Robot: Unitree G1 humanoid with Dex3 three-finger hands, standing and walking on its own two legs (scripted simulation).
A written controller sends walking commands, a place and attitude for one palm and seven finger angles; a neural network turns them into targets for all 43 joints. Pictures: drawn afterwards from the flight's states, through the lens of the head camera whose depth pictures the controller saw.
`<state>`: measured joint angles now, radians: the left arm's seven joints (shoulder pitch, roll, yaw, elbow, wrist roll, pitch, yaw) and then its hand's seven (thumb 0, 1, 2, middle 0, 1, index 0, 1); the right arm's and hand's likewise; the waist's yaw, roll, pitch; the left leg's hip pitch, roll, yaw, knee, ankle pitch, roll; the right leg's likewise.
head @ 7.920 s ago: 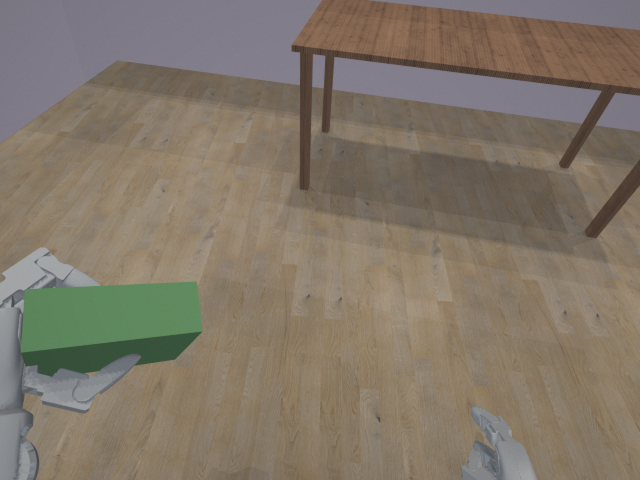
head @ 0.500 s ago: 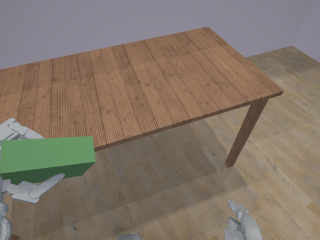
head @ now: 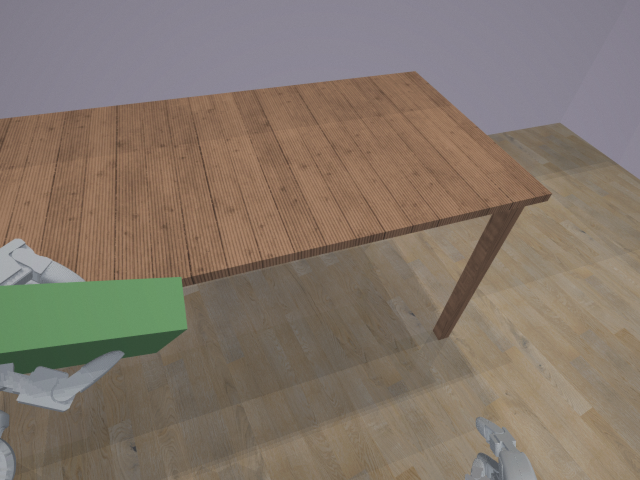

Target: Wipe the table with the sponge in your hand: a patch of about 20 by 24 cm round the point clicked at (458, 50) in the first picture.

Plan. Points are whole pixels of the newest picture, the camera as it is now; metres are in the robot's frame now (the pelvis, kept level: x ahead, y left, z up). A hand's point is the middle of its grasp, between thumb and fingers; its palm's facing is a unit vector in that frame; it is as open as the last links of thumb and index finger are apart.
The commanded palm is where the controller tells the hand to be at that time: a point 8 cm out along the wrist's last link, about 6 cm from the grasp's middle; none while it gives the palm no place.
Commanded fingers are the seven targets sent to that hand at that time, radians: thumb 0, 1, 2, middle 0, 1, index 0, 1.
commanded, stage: come to a stop and stand still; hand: left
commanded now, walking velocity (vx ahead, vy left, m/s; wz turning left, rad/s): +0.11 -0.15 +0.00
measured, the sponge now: (120, 323) +0.22 +0.21 +0.15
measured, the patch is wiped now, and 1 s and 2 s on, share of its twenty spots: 0.00 0.00 0.00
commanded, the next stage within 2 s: look again from close up in 1.00 s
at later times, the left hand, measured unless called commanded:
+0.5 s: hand (116, 356) +0.18 +0.20 +0.16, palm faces +0.34 -0.82 -0.45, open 9.5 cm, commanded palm +0.13 +0.25 +0.18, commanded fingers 0.00 0.10 1.30 -1.20 -1.60 -1.20 -1.60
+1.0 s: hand (113, 398) +0.15 +0.19 +0.15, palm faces +0.36 -0.84 -0.42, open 9.5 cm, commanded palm +0.10 +0.23 +0.18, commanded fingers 0.00 0.10 1.30 -1.20 -1.60 -1.20 -1.60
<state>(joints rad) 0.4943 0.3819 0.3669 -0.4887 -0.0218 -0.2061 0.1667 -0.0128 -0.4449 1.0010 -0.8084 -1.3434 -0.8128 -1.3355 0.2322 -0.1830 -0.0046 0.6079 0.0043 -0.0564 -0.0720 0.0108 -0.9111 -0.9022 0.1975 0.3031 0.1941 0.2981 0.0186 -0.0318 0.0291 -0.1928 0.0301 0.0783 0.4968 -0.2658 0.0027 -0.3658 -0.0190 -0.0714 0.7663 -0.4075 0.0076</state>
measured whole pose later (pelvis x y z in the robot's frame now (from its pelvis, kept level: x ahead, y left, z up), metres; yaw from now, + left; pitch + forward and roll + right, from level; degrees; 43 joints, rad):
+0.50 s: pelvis -0.03 -0.03 +0.00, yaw +0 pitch -1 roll -1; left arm 0.54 0.38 0.35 -0.54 -0.04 -0.18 0.15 -0.01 -0.44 1.00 -0.81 -1.34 -0.81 -1.34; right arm 0.20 -0.25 -0.01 0.60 0.01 -0.04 -0.06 0.01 -0.91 -0.90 0.20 0.30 0.20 0.30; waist -0.03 0.01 0.08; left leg -0.24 0.03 0.05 0.55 -0.28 -0.02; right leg -0.27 0.02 -0.13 0.50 -0.22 -0.06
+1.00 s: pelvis -0.07 -0.04 +0.00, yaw +0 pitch -2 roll +0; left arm 0.49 0.36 0.31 -0.49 -0.02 -0.16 0.15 -0.01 -0.44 1.00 -0.81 -1.34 -0.81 -1.33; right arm 0.20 -0.19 0.04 0.61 0.00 -0.04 -0.06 0.01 -0.91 -0.90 0.20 0.30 0.20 0.30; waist 0.00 0.00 0.07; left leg -0.23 0.02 0.02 0.53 -0.26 -0.01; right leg -0.30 0.02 -0.13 0.49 -0.16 -0.08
